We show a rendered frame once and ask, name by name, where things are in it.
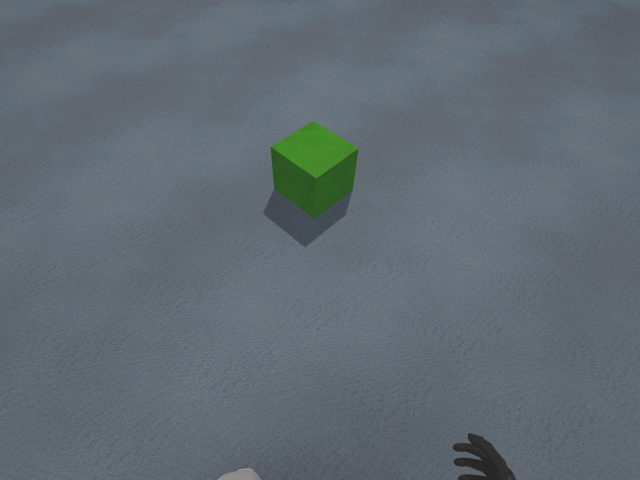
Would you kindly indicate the robot right hand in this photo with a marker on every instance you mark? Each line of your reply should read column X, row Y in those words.
column 491, row 463

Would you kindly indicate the carton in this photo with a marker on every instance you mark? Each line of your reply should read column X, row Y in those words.
column 314, row 168

